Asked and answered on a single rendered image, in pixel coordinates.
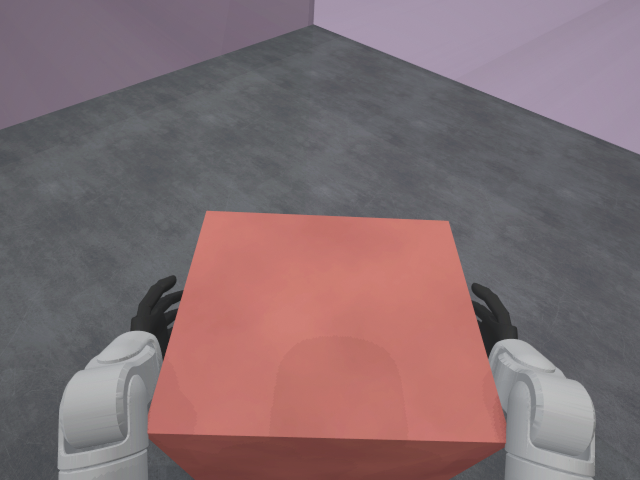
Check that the robot left forearm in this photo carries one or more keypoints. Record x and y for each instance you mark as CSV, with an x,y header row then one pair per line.
x,y
103,415

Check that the carton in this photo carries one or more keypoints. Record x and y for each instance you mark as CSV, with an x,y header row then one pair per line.
x,y
310,347

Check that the robot left hand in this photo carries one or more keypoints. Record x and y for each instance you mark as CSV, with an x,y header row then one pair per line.
x,y
150,315

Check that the robot right forearm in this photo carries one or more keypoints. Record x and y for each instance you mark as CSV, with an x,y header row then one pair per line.
x,y
550,428

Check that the robot right hand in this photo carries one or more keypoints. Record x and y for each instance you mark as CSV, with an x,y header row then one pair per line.
x,y
496,324

